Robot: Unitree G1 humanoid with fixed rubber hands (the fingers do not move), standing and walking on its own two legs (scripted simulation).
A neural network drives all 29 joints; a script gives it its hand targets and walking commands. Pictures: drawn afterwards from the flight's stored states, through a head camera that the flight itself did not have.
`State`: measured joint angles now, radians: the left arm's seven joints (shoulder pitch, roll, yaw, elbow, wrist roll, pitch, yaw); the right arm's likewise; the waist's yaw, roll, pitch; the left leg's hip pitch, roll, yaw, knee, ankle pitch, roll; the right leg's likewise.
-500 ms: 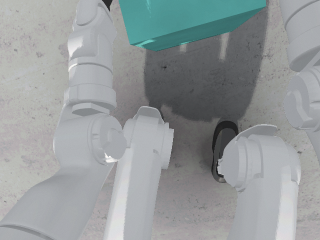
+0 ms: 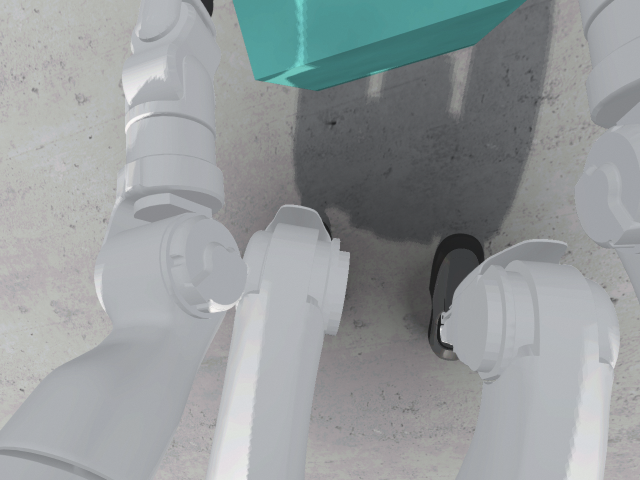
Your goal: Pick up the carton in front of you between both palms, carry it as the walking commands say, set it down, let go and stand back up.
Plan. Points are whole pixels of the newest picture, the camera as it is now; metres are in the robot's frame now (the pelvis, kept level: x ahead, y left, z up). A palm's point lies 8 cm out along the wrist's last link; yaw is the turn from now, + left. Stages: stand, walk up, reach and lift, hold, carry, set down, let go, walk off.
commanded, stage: set down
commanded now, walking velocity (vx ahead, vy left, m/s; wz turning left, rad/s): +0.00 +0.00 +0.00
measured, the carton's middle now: out of the picture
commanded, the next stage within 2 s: let go in 1.32 s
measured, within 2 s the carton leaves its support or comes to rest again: neither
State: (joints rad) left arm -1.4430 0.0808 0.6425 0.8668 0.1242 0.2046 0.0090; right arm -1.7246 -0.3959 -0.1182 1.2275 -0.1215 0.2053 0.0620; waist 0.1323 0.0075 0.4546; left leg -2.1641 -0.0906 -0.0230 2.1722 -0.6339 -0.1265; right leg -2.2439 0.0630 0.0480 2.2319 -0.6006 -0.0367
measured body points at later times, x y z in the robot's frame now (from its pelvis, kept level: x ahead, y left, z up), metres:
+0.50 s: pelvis +0.00 +0.02 +0.01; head +0.38 +0.01 +0.25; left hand +0.54 +0.24 -0.13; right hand +0.64 -0.12 -0.13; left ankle +0.11 +0.14 -0.34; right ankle +0.10 -0.10 -0.34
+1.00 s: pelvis +0.01 +0.01 +0.14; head +0.36 -0.01 +0.42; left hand +0.54 +0.23 +0.03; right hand +0.64 -0.15 +0.04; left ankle +0.11 +0.14 -0.34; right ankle +0.10 -0.10 -0.34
